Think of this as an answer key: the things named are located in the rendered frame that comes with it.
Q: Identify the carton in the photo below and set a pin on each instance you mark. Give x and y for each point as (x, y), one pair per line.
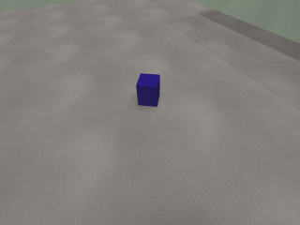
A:
(148, 89)

